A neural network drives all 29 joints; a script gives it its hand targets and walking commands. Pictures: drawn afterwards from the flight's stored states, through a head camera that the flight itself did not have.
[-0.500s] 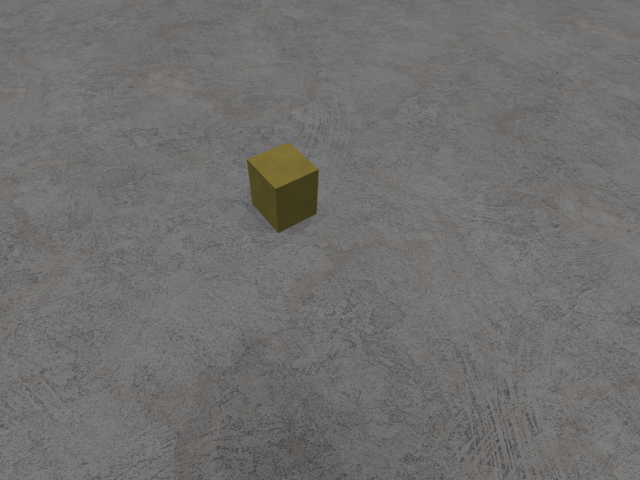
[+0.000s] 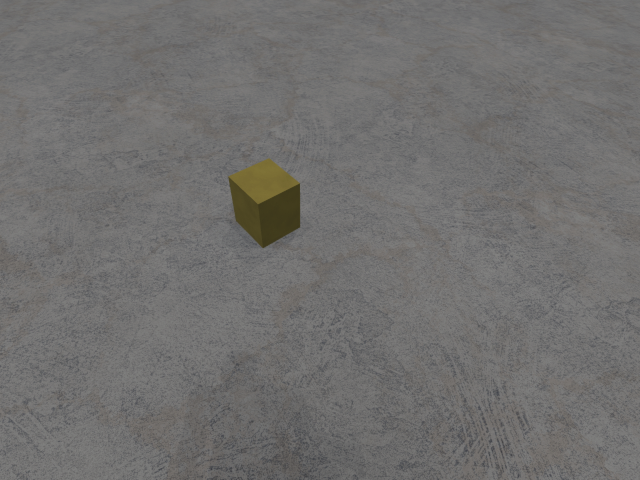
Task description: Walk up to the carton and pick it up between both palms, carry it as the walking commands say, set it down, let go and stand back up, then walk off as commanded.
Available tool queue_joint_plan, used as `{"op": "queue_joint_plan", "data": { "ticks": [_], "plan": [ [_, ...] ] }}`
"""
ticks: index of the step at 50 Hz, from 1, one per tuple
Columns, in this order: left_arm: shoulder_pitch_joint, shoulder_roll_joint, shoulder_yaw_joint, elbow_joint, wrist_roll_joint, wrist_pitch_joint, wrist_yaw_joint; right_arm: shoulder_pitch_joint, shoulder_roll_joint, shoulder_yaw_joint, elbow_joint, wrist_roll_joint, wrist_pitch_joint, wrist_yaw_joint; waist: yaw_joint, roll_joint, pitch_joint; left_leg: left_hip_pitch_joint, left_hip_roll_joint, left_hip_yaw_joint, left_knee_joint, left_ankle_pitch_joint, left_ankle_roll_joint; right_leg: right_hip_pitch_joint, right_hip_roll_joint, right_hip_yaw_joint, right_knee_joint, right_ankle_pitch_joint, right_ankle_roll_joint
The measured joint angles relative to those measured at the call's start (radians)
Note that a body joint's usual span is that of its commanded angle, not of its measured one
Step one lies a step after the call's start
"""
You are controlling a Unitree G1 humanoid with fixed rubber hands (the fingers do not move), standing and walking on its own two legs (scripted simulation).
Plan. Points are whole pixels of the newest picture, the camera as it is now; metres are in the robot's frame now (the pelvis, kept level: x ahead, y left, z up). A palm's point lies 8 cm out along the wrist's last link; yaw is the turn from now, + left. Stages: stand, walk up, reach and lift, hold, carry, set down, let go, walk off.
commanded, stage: walk up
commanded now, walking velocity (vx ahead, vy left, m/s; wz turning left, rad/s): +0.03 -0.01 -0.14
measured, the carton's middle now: (266, 203) +1.29 +0.23 -0.65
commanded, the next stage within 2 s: none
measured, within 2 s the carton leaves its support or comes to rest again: neither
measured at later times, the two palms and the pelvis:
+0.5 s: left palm out of the picture +0.05 +0.22 -0.14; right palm out of the picture +0.09 -0.27 -0.13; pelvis +0.02 -0.02 +0.00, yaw +0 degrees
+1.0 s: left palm out of the picture +0.12 +0.21 -0.12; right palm out of the picture +0.09 -0.30 -0.15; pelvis +0.05 -0.04 -0.01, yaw +1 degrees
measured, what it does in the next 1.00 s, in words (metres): shifts its weight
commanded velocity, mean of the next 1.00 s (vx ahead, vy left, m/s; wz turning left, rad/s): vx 0.07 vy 0.00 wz -0.02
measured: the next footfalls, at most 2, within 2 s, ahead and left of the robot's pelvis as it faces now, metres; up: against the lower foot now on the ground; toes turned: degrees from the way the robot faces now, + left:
left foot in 1.30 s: +0.09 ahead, +0.07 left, +0.00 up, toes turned +5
right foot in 1.64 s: +0.06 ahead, -0.17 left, +0.00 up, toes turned -3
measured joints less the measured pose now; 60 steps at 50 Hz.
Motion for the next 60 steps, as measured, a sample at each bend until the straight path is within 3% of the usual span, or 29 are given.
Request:
{"op": "queue_joint_plan", "data": {
  "ticks": [12, 15, 19, 28, 30, 37, 42, 44, 46, 47, 49, 52, 56, 60],
  "plan": [
    [0.046, -0.001, -0.019, 0.001, -0.003, -0.019, -0.004, -0.004, -0.008, -0.010, 0.007, 0.000, -0.006, 0.006, 0.009, 0.008, -0.020, 0.038, 0.020, 0.009, -0.030, 0.001, -0.021, 0.027, 0.024, 0.015, -0.022, 0.003, -0.021],
    [0.036, 0.006, 0.008, -0.011, -0.004, -0.013, 0.007, 0.014, -0.015, -0.025, -0.009, 0.005, -0.007, 0.015, -0.013, 0.001, -0.019, 0.015, 0.008, -0.016, -0.001, -0.011, -0.017, 0.009, 0.009, -0.009, 0.021, -0.027, -0.018],
    [0.019, 0.020, 0.004, -0.016, 0.000, -0.023, 0.009, 0.016, -0.024, -0.015, 0.005, -0.002, 0.001, 0.011, 0.001, 0.007, -0.013, 0.002, 0.010, -0.036, 0.032, -0.032, -0.024, 0.011, 0.010, -0.028, 0.037, -0.047, -0.019],
    [0.038, 0.021, 0.000, -0.044, -0.006, -0.022, -0.002, -0.020, -0.012, -0.019, -0.029, -0.005, -0.006, 0.000, 0.011, -0.004, -0.019, 0.005, 0.025, 0.006, 0.046, -0.060, -0.032, -0.023, 0.023, 0.017, 0.086, -0.076, -0.032],
    [0.023, 0.026, 0.013, -0.053, -0.007, -0.020, 0.007, -0.006, -0.021, -0.028, -0.034, 0.001, -0.003, 0.008, -0.009, -0.003, -0.019, -0.010, 0.016, -0.018, 0.059, -0.062, -0.031, -0.029, 0.012, -0.008, 0.107, -0.091, -0.028],
    [0.036, 0.015, -0.011, -0.045, -0.007, -0.030, 0.003, 0.006, -0.034, -0.025, -0.029, -0.003, 0.000, 0.006, 0.009, 0.024, -0.028, -0.015, 0.033, -0.049, 0.096, -0.094, -0.048, -0.003, 0.033, -0.025, 0.081, -0.098, -0.043],
    [0.059, 0.020, -0.005, -0.056, -0.015, -0.028, -0.003, -0.018, -0.017, -0.027, -0.057, -0.005, -0.018, 0.000, 0.016, -0.010, -0.023, 0.003, 0.033, -0.001, 0.081, -0.107, -0.042, -0.046, 0.028, 0.012, 0.146, -0.111, -0.034],
    [0.035, 0.030, 0.020, -0.057, -0.019, -0.024, 0.008, -0.009, -0.017, -0.036, -0.050, 0.004, -0.016, 0.005, -0.008, -0.016, -0.018, 0.003, 0.024, -0.016, 0.073, -0.100, -0.038, -0.075, 0.016, -0.008, 0.211, -0.132, 0.005],
    [-0.001, 0.044, 0.023, -0.075, -0.014, -0.022, 0.014, 0.007, -0.028, -0.031, -0.046, -0.005, -0.004, 0.008, -0.021, -0.002, -0.005, 0.000, 0.025, -0.043, 0.070, -0.091, -0.042, -0.109, 0.022, -0.019, 0.274, -0.188, 0.013],
    [-0.013, 0.048, 0.019, -0.084, -0.012, -0.024, 0.011, 0.015, -0.032, -0.027, -0.041, -0.008, -0.001, 0.008, -0.019, 0.007, 0.000, 0.006, 0.029, -0.050, 0.065, -0.089, -0.048, -0.105, 0.025, -0.023, 0.237, -0.188, 0.005],
    [-0.024, 0.048, 0.012, -0.089, -0.011, -0.031, 0.005, 0.024, -0.035, -0.021, -0.017, -0.014, 0.002, 0.008, -0.007, 0.013, 0.002, 0.018, 0.032, -0.050, 0.067, -0.095, -0.063, -0.070, 0.020, -0.027, 0.104, -0.043, -0.022],
    [-0.016, 0.025, -0.001, -0.069, -0.005, -0.034, 0.003, 0.029, -0.038, -0.024, -0.004, -0.005, 0.017, 0.006, 0.007, 0.034, -0.010, -0.020, 0.016, -0.083, 0.213, -0.221, -0.077, -0.048, 0.030, -0.033, 0.079, -0.040, -0.062],
    [0.013, 0.006, 0.001, -0.040, -0.008, -0.029, 0.013, -0.015, -0.029, -0.024, -0.028, -0.005, 0.012, 0.007, 0.019, 0.023, 0.002, -0.088, -0.012, -0.077, 0.394, -0.221, -0.090, -0.016, 0.032, -0.007, -0.001, -0.004, -0.065],
    [0.015, 0.016, 0.017, -0.025, -0.005, -0.021, 0.019, -0.051, -0.012, -0.019, -0.050, 0.001, 0.013, 0.011, 0.006, 0.010, 0.017, -0.103, -0.011, -0.073, 0.299, -0.189, -0.075, -0.011, 0.032, -0.021, -0.026, 0.014, -0.059]
  ]
}}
